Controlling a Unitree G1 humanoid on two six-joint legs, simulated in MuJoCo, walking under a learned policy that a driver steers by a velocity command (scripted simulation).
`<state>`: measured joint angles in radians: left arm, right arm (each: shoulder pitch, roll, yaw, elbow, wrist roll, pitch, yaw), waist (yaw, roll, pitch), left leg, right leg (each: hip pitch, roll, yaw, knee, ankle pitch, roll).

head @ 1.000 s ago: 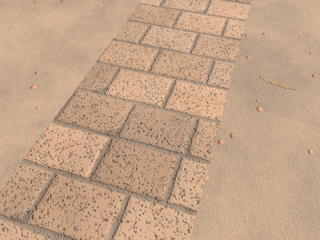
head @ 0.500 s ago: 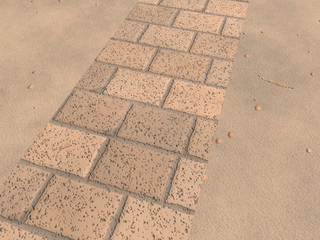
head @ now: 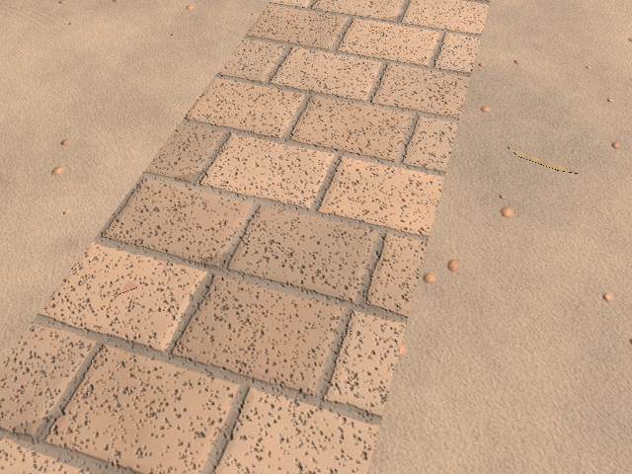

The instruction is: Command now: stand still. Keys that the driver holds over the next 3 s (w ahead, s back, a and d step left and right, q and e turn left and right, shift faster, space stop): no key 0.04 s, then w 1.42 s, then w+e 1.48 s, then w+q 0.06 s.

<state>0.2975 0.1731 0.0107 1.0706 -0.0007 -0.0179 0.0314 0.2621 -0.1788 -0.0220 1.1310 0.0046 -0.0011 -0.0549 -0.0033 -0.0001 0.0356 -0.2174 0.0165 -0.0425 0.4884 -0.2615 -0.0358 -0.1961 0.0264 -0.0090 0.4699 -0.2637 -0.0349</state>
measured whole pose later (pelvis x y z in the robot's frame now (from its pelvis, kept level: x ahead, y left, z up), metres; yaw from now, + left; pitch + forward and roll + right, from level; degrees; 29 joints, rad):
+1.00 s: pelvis +0.39 +0.02 +0.00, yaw +1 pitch +1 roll -1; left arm 0.14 0.24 0.06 0.92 0.00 -0.10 -0.04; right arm 0.33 -0.24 -0.05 0.99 0.03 -0.11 -0.01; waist 0.00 0.02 0.05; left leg -0.40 0.06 -0.04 1.25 -0.35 0.05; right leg -0.35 0.05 -0.08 0.45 -0.13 -0.07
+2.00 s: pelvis +0.97 +0.03 -0.02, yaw -14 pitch +2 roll +1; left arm 0.06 0.25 0.08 0.79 -0.02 -0.06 -0.05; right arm 0.32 -0.25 -0.07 0.96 0.00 -0.06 -0.03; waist -0.02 -0.01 0.05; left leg -0.05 0.08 0.19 0.81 -0.48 -0.02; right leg -0.52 0.03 -0.07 0.64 -0.14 -0.12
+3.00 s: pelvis +1.44 -0.21 -0.02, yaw -50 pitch +2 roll +1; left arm 0.07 0.28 0.07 0.60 -0.02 -0.03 -0.04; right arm 0.32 -0.31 -0.08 0.86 0.01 -0.06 -0.01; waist -0.06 -0.01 0.05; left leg -0.05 0.11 0.20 0.73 -0.51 -0.04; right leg -0.52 0.01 -0.05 0.64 -0.13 -0.10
